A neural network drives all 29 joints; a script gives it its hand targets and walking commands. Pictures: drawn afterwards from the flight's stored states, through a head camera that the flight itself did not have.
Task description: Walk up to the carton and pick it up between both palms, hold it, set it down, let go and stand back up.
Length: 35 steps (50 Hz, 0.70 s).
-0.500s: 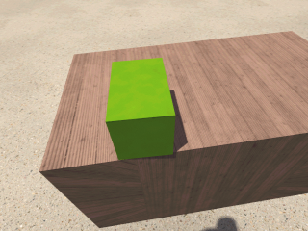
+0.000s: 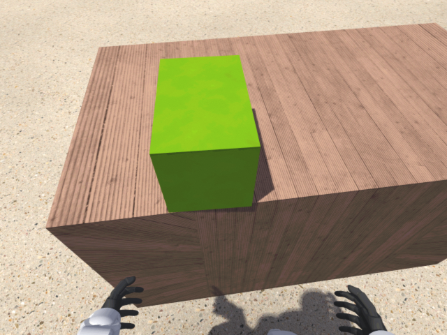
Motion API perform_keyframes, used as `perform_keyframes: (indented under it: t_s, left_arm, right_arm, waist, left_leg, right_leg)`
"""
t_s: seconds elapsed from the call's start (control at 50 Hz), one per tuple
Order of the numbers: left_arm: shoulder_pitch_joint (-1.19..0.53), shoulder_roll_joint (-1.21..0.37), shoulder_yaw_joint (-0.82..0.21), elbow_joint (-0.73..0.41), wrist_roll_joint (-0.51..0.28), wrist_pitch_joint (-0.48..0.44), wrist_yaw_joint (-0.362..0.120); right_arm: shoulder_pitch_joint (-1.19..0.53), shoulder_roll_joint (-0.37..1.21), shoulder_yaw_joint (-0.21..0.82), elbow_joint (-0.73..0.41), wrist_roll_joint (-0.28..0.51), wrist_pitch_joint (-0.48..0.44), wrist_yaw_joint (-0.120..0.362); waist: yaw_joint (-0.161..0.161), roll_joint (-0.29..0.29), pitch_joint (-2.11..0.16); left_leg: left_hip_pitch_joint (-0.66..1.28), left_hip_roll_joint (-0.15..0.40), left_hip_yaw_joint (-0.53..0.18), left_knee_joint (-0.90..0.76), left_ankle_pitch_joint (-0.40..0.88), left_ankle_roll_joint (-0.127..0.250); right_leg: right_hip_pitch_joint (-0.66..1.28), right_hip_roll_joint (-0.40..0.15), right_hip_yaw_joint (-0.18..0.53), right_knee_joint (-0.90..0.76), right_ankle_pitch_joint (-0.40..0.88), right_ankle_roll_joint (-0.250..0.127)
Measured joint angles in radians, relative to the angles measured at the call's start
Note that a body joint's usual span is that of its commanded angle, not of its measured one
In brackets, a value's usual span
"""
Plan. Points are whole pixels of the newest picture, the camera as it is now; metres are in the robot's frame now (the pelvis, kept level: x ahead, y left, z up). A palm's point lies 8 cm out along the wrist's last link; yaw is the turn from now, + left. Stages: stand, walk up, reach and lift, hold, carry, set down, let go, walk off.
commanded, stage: reach and lift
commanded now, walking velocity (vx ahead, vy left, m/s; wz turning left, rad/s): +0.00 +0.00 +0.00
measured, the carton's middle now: (205, 131) +0.51 +0.06 +0.06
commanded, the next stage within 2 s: none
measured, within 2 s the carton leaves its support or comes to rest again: neither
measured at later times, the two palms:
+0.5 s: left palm (96, 308) +0.19 +0.24 -0.03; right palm (363, 324) +0.17 -0.21 -0.05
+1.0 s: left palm (94, 301) +0.19 +0.22 +0.00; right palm (357, 299) +0.19 -0.19 +0.00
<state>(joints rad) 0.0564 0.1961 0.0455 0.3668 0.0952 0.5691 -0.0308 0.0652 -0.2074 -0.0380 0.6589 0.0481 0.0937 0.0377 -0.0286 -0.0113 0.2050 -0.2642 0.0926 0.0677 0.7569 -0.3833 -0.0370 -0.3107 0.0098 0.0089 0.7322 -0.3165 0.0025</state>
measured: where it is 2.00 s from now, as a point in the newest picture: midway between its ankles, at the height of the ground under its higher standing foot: outside the picture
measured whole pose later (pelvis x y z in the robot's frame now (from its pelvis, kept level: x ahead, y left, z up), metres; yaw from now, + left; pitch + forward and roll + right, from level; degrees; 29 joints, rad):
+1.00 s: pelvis +0.05 +0.01 +0.04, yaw +0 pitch -5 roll +0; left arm 0.39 0.17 -0.04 0.13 -0.07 0.12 0.08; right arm 0.43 -0.12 0.01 0.23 0.10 -0.08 -0.01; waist 0.04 -0.01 0.07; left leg 0.01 0.05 0.09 0.31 -0.22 -0.03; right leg -0.04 -0.01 0.02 0.30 -0.16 0.02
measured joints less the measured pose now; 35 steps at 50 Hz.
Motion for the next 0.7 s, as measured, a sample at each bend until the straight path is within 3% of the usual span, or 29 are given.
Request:
perform_keyframes:
  t_s: [0.2,0.4,0.7]
  left_arm:
    - [0.12,0.034,-0.013,0.064,-0.063,-0.129,0.037]
    - [0.148,0.043,-0.019,0.023,-0.126,-0.258,0.046]
    - [0.232,-0.025,-0.048,-0.032,-0.124,-0.412,0.077]
  right_arm:
    - [0.156,0.067,-0.022,-0.062,-0.059,-0.047,-0.021]
    - [0.218,0.117,-0.006,-0.139,-0.065,-0.118,-0.043]
    - [0.287,0.07,0.017,-0.237,-0.007,-0.179,-0.031]
  waist:
    - [0.027,-0.013,-0.064]
    - [0.022,0.009,-0.077]
    - [0.049,0.0,-0.119]
  left_leg:
    - [0.08,-0.009,-0.002,-0.152,0.055,-0.008]
    - [0.18,-0.026,0.008,-0.325,0.129,-0.003]
    - [0.267,-0.035,0.023,-0.437,0.159,0.008]
  right_leg:
    - [0.073,-0.005,-0.01,-0.124,0.035,-0.008]
    - [0.165,-0.014,-0.004,-0.281,0.1,-0.001]
    - [0.254,-0.018,0.008,-0.407,0.142,0.012]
